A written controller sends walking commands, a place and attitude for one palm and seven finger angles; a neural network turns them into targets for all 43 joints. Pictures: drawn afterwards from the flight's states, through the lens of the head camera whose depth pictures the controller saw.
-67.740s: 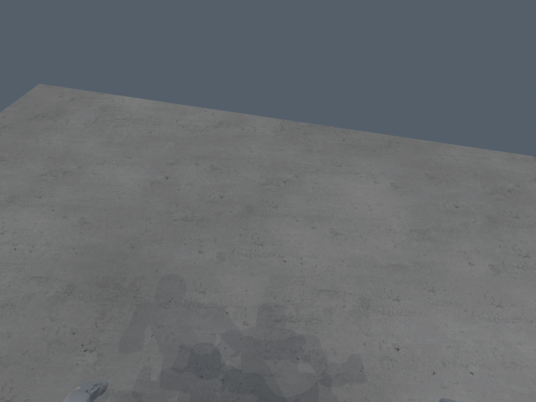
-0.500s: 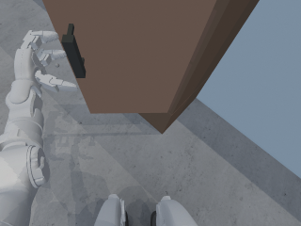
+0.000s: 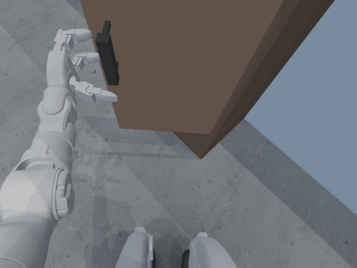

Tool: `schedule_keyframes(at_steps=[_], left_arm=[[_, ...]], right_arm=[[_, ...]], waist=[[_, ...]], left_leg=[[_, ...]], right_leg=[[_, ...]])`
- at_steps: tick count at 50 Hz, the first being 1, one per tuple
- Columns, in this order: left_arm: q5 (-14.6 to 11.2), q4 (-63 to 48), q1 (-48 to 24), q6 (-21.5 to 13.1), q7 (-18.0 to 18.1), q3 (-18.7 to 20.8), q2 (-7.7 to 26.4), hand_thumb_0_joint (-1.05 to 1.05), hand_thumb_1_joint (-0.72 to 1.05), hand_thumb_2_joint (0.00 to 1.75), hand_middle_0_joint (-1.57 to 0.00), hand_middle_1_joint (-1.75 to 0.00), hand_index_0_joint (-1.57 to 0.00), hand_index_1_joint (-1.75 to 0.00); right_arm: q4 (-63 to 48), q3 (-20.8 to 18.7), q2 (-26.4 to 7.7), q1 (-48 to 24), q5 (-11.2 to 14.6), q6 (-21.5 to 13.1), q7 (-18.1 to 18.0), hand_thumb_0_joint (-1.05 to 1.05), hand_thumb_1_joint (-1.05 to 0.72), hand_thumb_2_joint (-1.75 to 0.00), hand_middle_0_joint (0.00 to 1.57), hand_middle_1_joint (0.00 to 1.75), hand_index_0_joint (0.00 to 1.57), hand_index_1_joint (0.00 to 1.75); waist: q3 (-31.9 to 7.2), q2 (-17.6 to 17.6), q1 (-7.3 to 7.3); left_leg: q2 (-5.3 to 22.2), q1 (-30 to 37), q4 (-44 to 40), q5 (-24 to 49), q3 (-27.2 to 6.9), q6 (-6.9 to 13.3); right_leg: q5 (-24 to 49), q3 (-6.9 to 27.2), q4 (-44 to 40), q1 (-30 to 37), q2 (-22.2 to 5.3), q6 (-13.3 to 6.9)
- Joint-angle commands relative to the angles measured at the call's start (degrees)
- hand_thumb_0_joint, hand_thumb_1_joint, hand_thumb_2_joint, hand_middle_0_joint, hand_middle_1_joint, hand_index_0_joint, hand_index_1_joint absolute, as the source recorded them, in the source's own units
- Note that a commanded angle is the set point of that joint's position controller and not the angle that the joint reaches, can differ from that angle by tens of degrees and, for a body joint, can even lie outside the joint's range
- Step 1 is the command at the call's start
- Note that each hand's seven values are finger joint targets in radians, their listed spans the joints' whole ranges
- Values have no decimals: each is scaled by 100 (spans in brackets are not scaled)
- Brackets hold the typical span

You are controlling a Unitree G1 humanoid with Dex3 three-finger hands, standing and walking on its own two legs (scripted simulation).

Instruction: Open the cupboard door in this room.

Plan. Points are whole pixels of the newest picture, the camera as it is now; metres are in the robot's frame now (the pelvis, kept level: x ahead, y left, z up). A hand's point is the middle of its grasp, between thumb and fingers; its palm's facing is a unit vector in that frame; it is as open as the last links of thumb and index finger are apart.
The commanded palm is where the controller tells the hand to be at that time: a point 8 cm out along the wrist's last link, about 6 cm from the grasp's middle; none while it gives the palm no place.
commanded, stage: slide the fingers in behind the handle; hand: left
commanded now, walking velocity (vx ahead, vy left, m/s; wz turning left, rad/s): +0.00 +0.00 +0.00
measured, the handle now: (110, 54) +0.56 +0.14 +0.07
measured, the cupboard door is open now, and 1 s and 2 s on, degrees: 45 44 76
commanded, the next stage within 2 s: close the thumb around the handle in 0.40 s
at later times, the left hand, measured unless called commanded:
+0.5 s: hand (117, 71) +0.51 +0.12 +0.07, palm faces -0.02 -1.00 +0.02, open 14.5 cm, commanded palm +0.49 +0.16 +0.07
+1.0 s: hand (117, 71) +0.51 +0.12 +0.07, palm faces -0.03 -1.00 -0.02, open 7.5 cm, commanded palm +0.49 +0.17 +0.07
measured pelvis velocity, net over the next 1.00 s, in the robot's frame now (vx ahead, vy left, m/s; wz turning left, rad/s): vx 0.00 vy -0.02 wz -0.04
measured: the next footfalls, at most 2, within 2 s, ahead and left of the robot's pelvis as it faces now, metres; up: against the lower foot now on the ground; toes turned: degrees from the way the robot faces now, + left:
none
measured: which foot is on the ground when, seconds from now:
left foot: down 0.00-1.00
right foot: down 0.00-1.00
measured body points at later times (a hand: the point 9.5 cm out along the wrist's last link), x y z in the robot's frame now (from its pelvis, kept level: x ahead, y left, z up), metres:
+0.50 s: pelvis +0.00 +0.00 +0.00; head +0.13 +0.02 +0.43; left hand +0.51 +0.18 +0.07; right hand +0.01 -0.27 -0.11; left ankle +0.03 +0.07 -0.65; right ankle -0.01 -0.12 -0.65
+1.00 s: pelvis +0.00 -0.02 +0.00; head +0.13 -0.01 +0.43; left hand +0.51 +0.18 +0.07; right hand -0.02 -0.29 -0.11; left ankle +0.03 +0.07 -0.65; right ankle -0.01 -0.12 -0.65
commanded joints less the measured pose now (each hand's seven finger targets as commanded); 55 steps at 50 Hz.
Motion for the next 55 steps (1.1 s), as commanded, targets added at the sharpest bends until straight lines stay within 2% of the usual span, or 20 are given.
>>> schedule_keyframes(at_steps=[1,4,14,18,21,23,25,26,28,31,38,39,41,42,46,48,50,52,53,55], left_arm=[[421,-1586,-3254,-449,-312,-816,-445,0,-50,30,-30,-120,-30,-120],[430,-1637,-3192,-477,-251,-810,-447,0,-50,30,-30,-120,-30,-120],[450,-1640,-3142,-634,-143,-860,-562,0,-50,30,-30,-120,-30,-120],[370,-1488,-2982,-632,-134,-524,-255,0,-50,30,-30,-120,-30,-120],[316,-969,-2790,-470,81,243,390,0,-50,30,-30,-120,-30,-120],[438,-955,-2508,-507,232,916,1229,0,-50,30,-30,-120,-30,-120],[609,-1174,-2474,-625,145,420,739,0,-50,30,-30,-120,-30,-120],[621,-1252,-2336,-686,98,444,760,0,-44,32,-30,-121,-30,-121],[528,-1356,-2177,-729,-10,363,599,0,-33,37,-31,-122,-31,-122],[395,-972,-2183,-513,-90,569,824,0,-16,44,-32,-124,-32,-124],[399,-1348,-2242,-578,-131,822,1183,0,23,61,-35,-128,-35,-128],[395,-1208,-2124,-546,-166,717,1052,0,28,64,-36,-128,-36,-128],[385,-1167,-2148,-505,-194,934,1377,0,40,68,-36,-130,-36,-130],[391,-1134,-2137,-468,-229,860,1318,0,45,71,-37,-130,-37,-130],[373,-1296,-2133,-489,-295,945,1472,0,68,80,-38,-133,-38,-133],[326,-1185,-2204,-464,-318,848,1314,0,79,85,-39,-134,-39,-134],[334,-1079,-2279,-406,-329,950,1521,0,90,90,-40,-135,-40,-135],[327,-1224,-2175,-409,-356,1103,1717,0,90,90,-40,-135,-40,-135],[285,-1440,-2264,-469,-382,1053,1634,0,90,90,-40,-135,-40,-135],[305,-1507,-2147,-515,-424,993,1553,0,90,90,-40,-135,-40,-135]], right_arm=[[-124,-416,-1074,1063,-42,-54,-52,0,-90,-90,20,30,20,30],[-112,-421,-1069,1065,-42,-36,-25,0,-90,-90,20,30,20,30],[-134,-412,-1039,955,-24,-73,2,0,-90,-90,20,30,20,30],[-160,-399,-1049,983,1,-70,-30,0,-90,-90,20,30,20,30],[-222,-329,-1059,956,4,-48,-62,0,-90,-90,20,30,20,30],[-342,-284,-1110,999,-25,-42,-74,0,-90,-90,20,30,20,30],[-458,-263,-990,924,-25,-29,-27,0,-90,-90,20,30,20,30],[-489,-285,-991,932,-11,-13,-10,0,-90,-90,20,30,20,30],[-551,-317,-990,951,13,10,-4,0,-90,-90,20,30,20,30],[-518,-315,-1048,949,84,76,-61,0,-90,-90,20,30,20,30],[-534,-304,-1022,1030,63,33,-115,0,-90,-90,20,30,20,30],[-526,-295,-1004,1013,78,35,-112,0,-90,-90,20,30,20,30],[-514,-291,-1037,1035,88,39,-137,0,-90,-90,20,30,20,30],[-535,-277,-1024,1021,96,37,-140,0,-90,-90,20,30,20,30],[-549,-271,-1019,1019,113,17,-167,0,-90,-90,20,30,20,30],[-523,-269,-1014,1027,111,-2,-165,0,-90,-90,20,30,20,30],[-503,-253,-1046,1023,115,-5,-189,0,-90,-90,20,30,20,30],[-547,-261,-1058,1025,125,-14,-208,0,-90,-90,20,30,20,30],[-570,-260,-1039,1026,109,-34,-196,0,-90,-90,20,30,20,30],[-549,-284,-1021,996,111,-32,-188,0,-90,-90,20,30,20,30]], waist=[[-2973,1214,-732],[-3057,1150,-712],[-2834,1022,-679],[-2799,860,-594],[-2528,519,-489],[-2781,489,-270],[-2776,633,-359],[-2821,662,-280],[-3021,524,-310],[-2526,78,-414],[-2892,411,-286],[-2871,378,-310],[-2732,288,-311],[-2693,232,-330],[-2857,476,-254],[-2673,360,-361],[-2583,342,-380],[-2809,363,-297],[-2999,616,-262],[-3155,695,-235]], left_leg=[[328,4329,-718,2702,-934,-434],[341,4428,-699,2998,-952,-456],[287,4246,-812,2555,-898,-415],[255,4045,-815,2531,-818,-365],[182,3339,-804,2151,-615,-283],[132,3021,-739,2267,-458,-230],[153,3115,-693,2443,-393,-237],[161,3185,-695,2501,-389,-260],[180,3308,-681,2677,-400,-245],[151,2665,-715,2035,-273,-175],[138,2743,-657,2177,-206,-150],[126,2679,-656,2166,-182,-152],[126,2401,-633,2024,-116,-117],[106,2257,-637,1905,-93,-107],[117,2401,-645,2019,-97,-126],[121,2335,-613,1929,-102,-102],[118,2139,-595,1818,-79,-92],[123,2197,-608,1956,-69,-96],[109,2389,-597,2143,-75,-103],[138,2649,-567,2354,-97,-137]], right_leg=[[1474,255,-596,-833,170,-106],[1567,247,-589,-785,186,-103],[1455,262,-644,-641,189,-114],[1514,290,-647,-426,198,-124],[1482,334,-653,-121,189,-84],[1700,431,-572,294,184,-82],[1877,454,-545,253,175,-51],[1901,452,-540,295,183,-66],[2056,460,-525,414,211,-61],[1885,526,-665,564,205,7],[2096,628,-621,785,184,-11],[2130,637,-640,806,181,10],[2160,714,-690,960,175,33],[2130,737,-703,1037,173,44],[2199,748,-676,1076,165,24],[2123,744,-696,960,176,35],[2082,791,-723,1009,161,56],[2248,809,-701,1196,156,50],[2381,806,-653,1205,159,30],[2506,769,-625,1123,164,32]])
